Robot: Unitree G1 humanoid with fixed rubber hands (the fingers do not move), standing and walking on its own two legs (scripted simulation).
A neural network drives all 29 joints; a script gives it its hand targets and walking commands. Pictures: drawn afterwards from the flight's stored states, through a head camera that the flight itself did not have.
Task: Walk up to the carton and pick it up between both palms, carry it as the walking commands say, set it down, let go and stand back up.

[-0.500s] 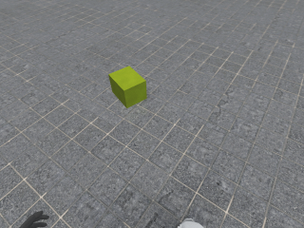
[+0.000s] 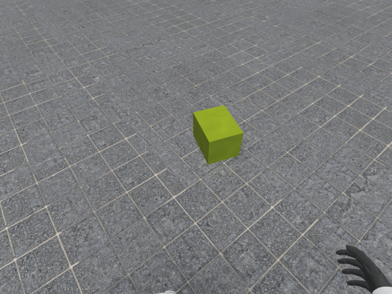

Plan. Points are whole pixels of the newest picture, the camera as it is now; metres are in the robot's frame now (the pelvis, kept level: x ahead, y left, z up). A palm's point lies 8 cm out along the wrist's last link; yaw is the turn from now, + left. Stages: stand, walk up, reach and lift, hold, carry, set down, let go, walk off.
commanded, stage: walk up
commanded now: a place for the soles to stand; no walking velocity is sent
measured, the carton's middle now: (216, 134) +1.18 +0.01 -0.65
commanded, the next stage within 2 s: none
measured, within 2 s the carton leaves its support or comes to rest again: neither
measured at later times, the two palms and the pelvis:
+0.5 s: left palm (96, 181) +0.38 +0.32 -0.06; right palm (374, 267) +0.25 -0.35 -0.10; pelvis +0.23 -0.01 -0.01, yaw -2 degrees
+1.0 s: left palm (94, 155) +0.49 +0.38 -0.09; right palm (327, 155) +0.52 -0.29 -0.04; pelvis +0.42 +0.05 +0.01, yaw -3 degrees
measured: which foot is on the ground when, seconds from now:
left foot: down 0.00-0.44, up 0.46-0.80, down 0.82-1.00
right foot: down 0.00-0.00, up 0.02-0.42, down 0.44-0.82, up 0.84-1.00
